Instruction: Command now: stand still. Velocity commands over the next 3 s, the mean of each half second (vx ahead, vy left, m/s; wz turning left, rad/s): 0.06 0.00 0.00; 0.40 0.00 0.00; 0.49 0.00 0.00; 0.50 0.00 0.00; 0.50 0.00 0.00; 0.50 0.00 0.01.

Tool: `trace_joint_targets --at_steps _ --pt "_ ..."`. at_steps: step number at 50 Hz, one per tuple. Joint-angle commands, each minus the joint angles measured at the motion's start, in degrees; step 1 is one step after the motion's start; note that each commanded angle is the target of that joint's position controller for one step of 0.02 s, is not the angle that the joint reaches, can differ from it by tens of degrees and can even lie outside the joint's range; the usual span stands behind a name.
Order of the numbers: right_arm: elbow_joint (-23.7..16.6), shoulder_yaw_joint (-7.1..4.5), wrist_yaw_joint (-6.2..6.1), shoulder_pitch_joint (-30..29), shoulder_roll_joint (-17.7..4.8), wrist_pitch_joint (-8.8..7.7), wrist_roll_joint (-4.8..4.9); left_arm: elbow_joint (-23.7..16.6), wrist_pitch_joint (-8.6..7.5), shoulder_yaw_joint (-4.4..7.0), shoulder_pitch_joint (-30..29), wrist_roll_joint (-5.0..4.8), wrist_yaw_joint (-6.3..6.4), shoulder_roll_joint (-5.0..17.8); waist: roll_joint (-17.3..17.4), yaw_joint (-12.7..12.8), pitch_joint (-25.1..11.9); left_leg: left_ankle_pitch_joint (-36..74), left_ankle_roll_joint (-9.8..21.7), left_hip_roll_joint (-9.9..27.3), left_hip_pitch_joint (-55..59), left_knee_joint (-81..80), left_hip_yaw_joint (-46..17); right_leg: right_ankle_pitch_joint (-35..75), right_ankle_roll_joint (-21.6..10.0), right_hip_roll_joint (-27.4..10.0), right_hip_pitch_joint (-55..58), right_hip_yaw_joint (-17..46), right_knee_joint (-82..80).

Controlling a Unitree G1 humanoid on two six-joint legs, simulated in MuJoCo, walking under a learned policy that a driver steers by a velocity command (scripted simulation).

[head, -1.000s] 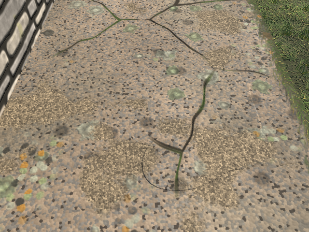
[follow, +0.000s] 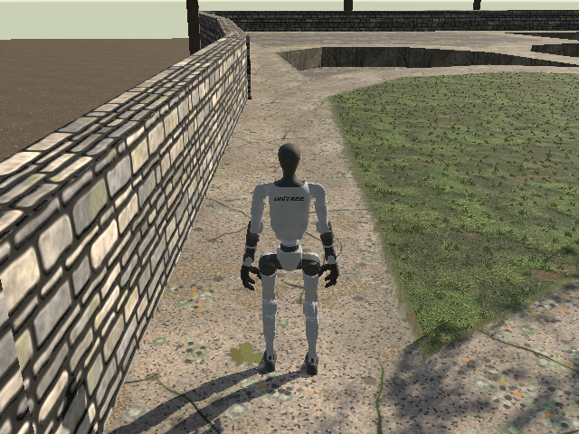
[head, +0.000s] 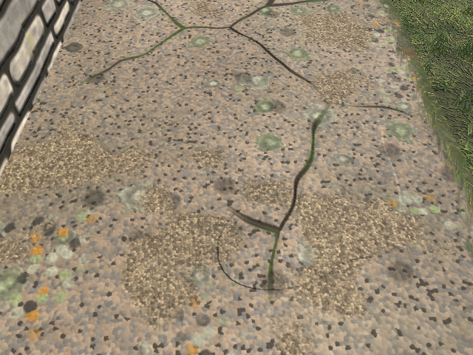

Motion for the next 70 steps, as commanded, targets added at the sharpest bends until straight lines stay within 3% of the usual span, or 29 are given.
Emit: trace_joint_targets --at_steps 1,16,19,21,23,25,27,29,30,31,32,33,35,36,38,42,47,49,51,52,53,54,55,56,57,59,62,65,70 --pt "-1.1 -0.76 -0.16 2.8 -5.2 -0.29 0.01 -0.6 -0.21 0.72 4.3 -0.02 0.14 4.9 0.0 0.0 1.1 6.8 1.5 1.8 1.9 -4.7 -2.0 6.5 -1.3 -0.5 -3.8 0.3 -5.0" --pt "-1.3 -0.75 -0.23 3.8 -4.8 -0.34 0.07 -0.9 -0.21 0.71 5.2 -0.07 0.17 4.5 -0.1 0.0 1.3 7.2 1.4 1.7 1.9 -4.4 -1.9 6.8 -1.3 -0.4 -3.8 0.3 -4.8" --pt "-0.8 -1.55 -0.54 5.6 -6.4 -0.09 0.92 -0.8 -0.07 1.11 6.2 -0.77 0.48 4.9 1.0 -0.3 2.6 -21.3 3.6 0.9 -0.8 -4.7 -2.2 -16.2 -3.3 1.9 -7.2 -1.8 -1.6" --pt "-1.3 -2.04 -0.42 6.9 -7.5 -0.99 1.38 -2.4 -1.09 1.08 4.6 -0.95 0.4 4.3 3.3 -1.1 6.9 -32.0 6.5 5.5 -2.9 -8.0 -8.9 -21.3 -4.8 1.2 -13.8 -1.1 2.0" --pt "-0.5 -3.11 0.06 11.7 -10.0 -2.36 1.7 -4.0 -2.85 0.69 2.5 -1.11 -0.4 2.0 9.0 -2.6 6.3 -35.8 11.2 14.1 1.5 -14.3 -22.1 -13.0 -4.8 1.9 -18.7 -3.5 11.8" --pt "-1.4 -3.45 0.2 10.7 -10.7 -3.3 1.03 -5.1 -3.95 1.02 1.2 -1.41 -1.39 2.4 9.4 -1.6 5.9 -34.3 14.4 19.8 -2.3 -18.6 -30.9 -11.0 -6.5 -0.1 -17.3 -1.0 20.1" --pt "-4.2 -3.34 0.51 3.8 -10.8 -3.78 1.72 -4.7 -4.61 1.19 4.4 -1.91 -1.78 2.1 8.9 2.5 5.8 -29.3 11.5 17.5 -7.5 -17.8 -24.8 -12.8 -8.5 -1.3 -10.2 -0.4 12.3" --pt "-6.4 -3.19 0.83 -2.2 -9.6 -3.36 2.63 -0.4 -4.76 2.24 13.0 -1.22 -1.52 3.2 4.7 6.6 5.7 -19.2 6.2 8.1 -17.5 -8.0 -10.5 -1.8 -7.8 2.3 8.3 -3.3 -2.0" --pt "-7.3 -2.44 1.16 -3.5 -6.7 -3.73 2.13 1.4 -4.7 3.47 20.3 -0.76 -1.36 6.7 -5.5 8.6 2.4 -11.8 3.1 3.3 -23.7 9.0 -3.0 -5.7 -9.1 -5.9 16.3 8.9 -7.3" --pt "-9.7 -1.82 1.21 -4.0 -4.3 -4.99 1.79 1.3 -5.05 5.0 26.4 -1.15 -1.89 13.7 -19.7 9.5 0.9 -13.4 1.2 -2.3 -34.7 25.9 2.5 -11.3 -15.7 -19.0 22.1 32.7 -17.1" --pt "-10.2 -1.95 1.33 -5.4 -5.1 -5.91 2.29 0.7 -6.07 3.86 24.4 0.05 -2.11 11.3 -14.8 7.7 2.8 -16.3 2.6 -0.1 -39.6 37.8 -3.9 -14.9 -18.9 -22.9 18.8 41.5 -18.8" --pt "-10.0 -1.94 1.86 -4.2 -5.5 -6.49 2.93 -0.8 -6.76 2.83 19.6 -0.07 -2.2 8.0 -8.4 4.8 5.5 -11.0 3.9 2.6 -43.8 43.3 -6.1 -13.0 -17.4 -21.5 18.5 36.5 -17.9" --pt "-9.1 -2.41 2.37 -3.5 -6.8 -7.16 1.78 -2.9 -6.69 2.01 13.2 -0.44 -3.07 7.1 -3.2 2.2 5.2 -1.1 4.7 5.6 -43.2 41.3 -5.4 -1.3 -13.2 -16.7 16.9 23.9 -18.3" --pt "-9.2 -2.87 2.63 -4.1 -7.5 -7.19 1.32 -3.2 -6.23 1.44 12.6 -0.29 -3.18 5.6 -3.3 1.7 5.0 1.5 4.4 6.5 -40.6 38.0 -4.7 7.2 -11.4 -14.6 15.6 18.3 -18.5" --pt "-9.3 -2.68 3.33 -5.0 -5.7 -6.62 1.25 -2.8 -5.29 0.93 15.1 0.17 -2.78 4.5 -4.9 2.0 3.8 4.8 3.2 6.1 -36.7 33.7 -2.1 17.4 -10.3 -11.6 14.2 11.2 -18.6" --pt "-14.1 -1.08 3.83 -17.1 -2.7 -6.0 1.27 -4.2 -4.86 1.23 15.2 0.42 -1.44 7.9 -4.2 3.9 6.4 13.2 1.5 3.3 -29.3 15.1 1.5 20.5 -10.2 -9.0 6.9 5.1 -21.5" --pt "-17.7 -0.95 4.98 -23.6 -5.4 -6.11 1.94 -3.4 -5.16 2.26 17.0 -0.84 -1.22 9.6 -6.1 3.5 7.9 15.2 3.8 1.7 -24.2 4.1 1.7 24.5 -10.1 -12.3 11.9 3.3 -21.5" --pt "-17.8 -1.94 5.22 -20.8 -7.7 -6.51 1.72 -3.7 -4.86 2.83 15.4 -0.64 -1.23 10.8 -7.4 0.6 4.1 12.7 5.8 -0.4 -18.2 2.8 2.5 41.9 -8.8 -13.3 16.4 2.1 -15.4" --pt "-14.0 -4.29 4.67 -6.4 -11.9 -6.41 1.91 -4.3 -3.95 3.14 13.2 -0.16 -1.24 11.5 -9.4 -7.0 -5.6 11.1 8.4 -4.0 0.4 2.9 4.5 59.9 -6.7 -11.4 15.7 -0.3 1.5" --pt "-11.2 -5.52 4.05 4.3 -14.6 -5.99 1.71 -5.6 -3.95 2.78 11.4 0.2 -1.49 11.1 -8.4 -11.6 -11.9 10.7 10.9 1.7 18.3 4.6 -1.9 50.8 -5.0 -9.5 3.6 -0.7 16.1" --pt "-9.7 -6.64 3.58 12.5 -19.8 -5.57 -0.17 -6.7 -4.86 0.84 17.3 0.26 -2.35 3.2 6.7 -8.5 -22.7 -1.5 19.9 18.5 40.0 0.7 -30.3 14.9 -1.6 0.9 -18.5 -0.5 41.3" --pt "-9.0 -5.33 3.75 12.0 -16.6 -5.44 -0.38 -5.8 -6.86 0.45 17.3 -1.13 -3.01 2.5 12.3 -8.0 -27.8 -6.3 22.2 23.2 40.7 -11.2 -48.9 -13.7 -2.3 4.9 -25.8 9.1 53.5" --pt "-9.7 -4.32 3.98 5.4 -13.0 -5.74 0.47 -8.0 -7.81 1.85 11.3 -2.76 -3.13 7.1 10.2 -6.6 -16.8 -6.6 18.5 20.4 32.3 -12.6 -40.3 -11.5 -3.5 0.9 -31.7 9.0 56.5" --pt "-11.0 -3.43 4.13 -0.4 -10.0 -6.07 0.78 -9.5 -8.15 2.13 6.2 -3.09 -2.72 8.8 4.8 -4.8 -9.9 -1.3 16.0 18.3 21.2 -13.5 -30.1 -6.2 -4.2 -2.5 -31.1 6.9 54.4" --pt "-11.4 -2.85 4.58 -4.2 -8.3 -6.56 0.21 -9.9 -7.86 2.71 4.0 -2.45 -1.99 9.0 0.3 -2.3 -6.3 4.2 14.3 16.2 11.5 -15.2 -23.7 -2.1 -4.4 -4.9 -27.8 5.7 50.7" --pt "-10.6 -2.14 5.02 -5.8 -6.1 -7.04 -0.62 -9.6 -5.88 3.27 6.7 -1.55 -1.27 6.9 2.7 1.6 -4.1 6.9 12.9 12.4 1.3 -18.3 -15.8 1.0 -4.8 -7.6 -20.9 5.9 45.6" --pt "-8.8 -2.39 4.08 -2.7 -8.4 -7.26 -0.44 -11.4 -4.39 3.44 4.0 -1.17 -0.95 6.2 3.8 2.5 -0.4 8.1 14.1 11.4 -3.6 -22.2 -11.5 3.7 -3.6 -8.8 -22.9 4.6 39.1" --pt "-8.0 -2.71 2.67 1.2 -10.5 -6.93 -0.36 -14.3 -4.54 3.69 -4.2 -0.27 -1.15 7.4 2.5 0.7 1.3 10.8 13.9 11.4 -0.2 -23.0 -10.0 13.2 -1.8 -9.3 -29.8 4.0 28.4" --pt "-7.4 -2.92 1.92 7.1 -12.0 -6.25 0.6 -17.2 -5.21 2.67 -15.3 -0.87 -2.61 6.0 2.4 -3.0 2.1 12.2 11.2 9.9 4.5 -22.2 -5.6 23.2 -1.4 -5.5 -26.8 0.5 10.0"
